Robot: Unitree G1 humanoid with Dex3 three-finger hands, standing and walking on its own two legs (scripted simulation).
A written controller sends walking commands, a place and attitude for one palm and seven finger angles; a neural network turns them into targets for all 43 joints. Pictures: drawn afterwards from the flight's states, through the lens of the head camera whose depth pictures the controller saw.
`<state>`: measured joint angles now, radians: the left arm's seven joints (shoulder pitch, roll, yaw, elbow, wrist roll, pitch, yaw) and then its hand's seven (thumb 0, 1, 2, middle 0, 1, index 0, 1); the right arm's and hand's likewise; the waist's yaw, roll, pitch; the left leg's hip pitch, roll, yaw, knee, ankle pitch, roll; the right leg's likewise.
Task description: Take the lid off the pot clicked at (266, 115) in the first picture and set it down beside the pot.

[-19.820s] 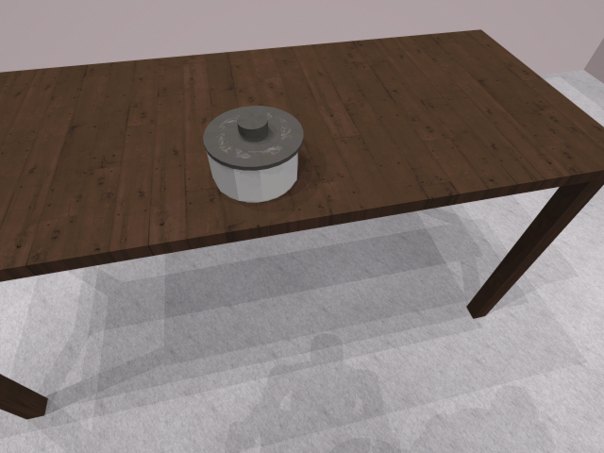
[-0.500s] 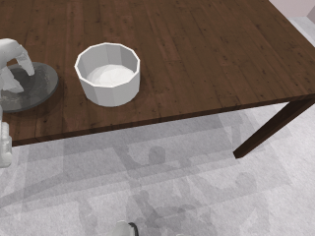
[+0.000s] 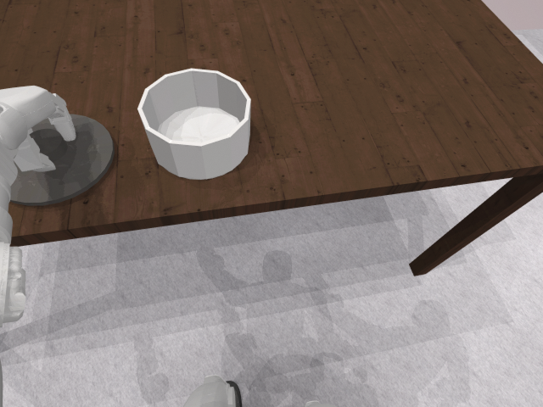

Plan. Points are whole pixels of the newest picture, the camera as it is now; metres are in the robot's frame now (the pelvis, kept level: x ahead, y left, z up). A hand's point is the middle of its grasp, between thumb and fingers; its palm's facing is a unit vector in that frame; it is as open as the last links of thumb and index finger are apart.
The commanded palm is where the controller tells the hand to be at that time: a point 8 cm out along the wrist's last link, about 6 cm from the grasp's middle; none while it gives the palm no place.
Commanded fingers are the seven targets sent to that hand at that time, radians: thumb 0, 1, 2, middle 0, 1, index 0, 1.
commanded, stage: open the fingers wide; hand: left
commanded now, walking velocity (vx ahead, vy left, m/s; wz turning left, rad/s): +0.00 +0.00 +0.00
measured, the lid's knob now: (45, 145) +0.50 +0.31 +0.06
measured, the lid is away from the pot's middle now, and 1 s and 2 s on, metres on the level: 0.23 0.24 0.24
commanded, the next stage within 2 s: raise the empty hand in 0.94 s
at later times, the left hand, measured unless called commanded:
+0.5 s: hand (21, 145) +0.47 +0.32 +0.10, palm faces -0.41 -0.12 -0.91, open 8.7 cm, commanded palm +0.49 +0.31 +0.16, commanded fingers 0.00 0.06 0.75 -0.44 -0.85 -0.44 -0.85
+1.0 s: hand (23, 140) +0.47 +0.31 +0.10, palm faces -0.40 -0.11 -0.91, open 11.0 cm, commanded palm +0.49 +0.31 +0.16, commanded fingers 0.00 -0.08 0.78 -0.41 -0.74 -0.41 -0.74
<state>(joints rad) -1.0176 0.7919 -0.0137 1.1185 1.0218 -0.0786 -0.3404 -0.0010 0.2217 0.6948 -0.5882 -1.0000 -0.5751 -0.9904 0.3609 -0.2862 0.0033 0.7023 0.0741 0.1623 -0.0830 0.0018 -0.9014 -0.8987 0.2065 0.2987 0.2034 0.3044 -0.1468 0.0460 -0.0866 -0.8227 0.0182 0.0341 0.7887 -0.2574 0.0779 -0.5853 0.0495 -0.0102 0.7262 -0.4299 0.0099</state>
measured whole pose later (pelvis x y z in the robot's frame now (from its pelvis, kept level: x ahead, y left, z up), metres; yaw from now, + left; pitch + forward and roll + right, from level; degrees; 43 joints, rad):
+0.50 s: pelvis +0.00 +0.00 +0.00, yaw +1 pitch +15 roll -4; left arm -1.06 0.79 -0.06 1.16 1.01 -0.04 -0.33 0.00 0.19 0.74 -0.52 -0.93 -0.52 -0.93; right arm 0.35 -0.30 0.01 0.71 0.08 0.16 -0.09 0.00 -0.90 -0.90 0.21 0.30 0.20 0.30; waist -0.14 0.04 -0.08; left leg -0.80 0.01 0.03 0.78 -0.25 0.08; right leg -0.56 0.04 -0.02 0.72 -0.43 0.01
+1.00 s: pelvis +0.00 +0.01 +0.00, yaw +0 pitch +16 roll -4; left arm -1.07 0.78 -0.06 1.17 1.02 -0.04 -0.32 0.00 -0.05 0.76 -0.42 -0.77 -0.42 -0.77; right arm 0.36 -0.29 0.00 0.70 0.08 0.17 -0.07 0.00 -0.90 -0.90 0.21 0.30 0.20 0.30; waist -0.15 0.05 -0.09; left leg -0.80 0.01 0.04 0.78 -0.25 0.09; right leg -0.57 0.04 -0.01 0.72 -0.43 0.01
